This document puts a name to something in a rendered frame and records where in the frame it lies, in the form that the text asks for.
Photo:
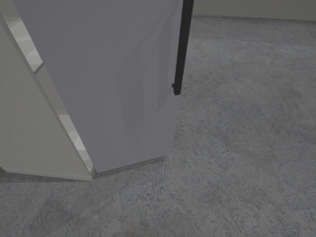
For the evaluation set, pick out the handle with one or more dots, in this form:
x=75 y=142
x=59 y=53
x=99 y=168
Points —
x=186 y=19

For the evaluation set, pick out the fridge door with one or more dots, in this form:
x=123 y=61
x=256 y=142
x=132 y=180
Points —
x=112 y=63

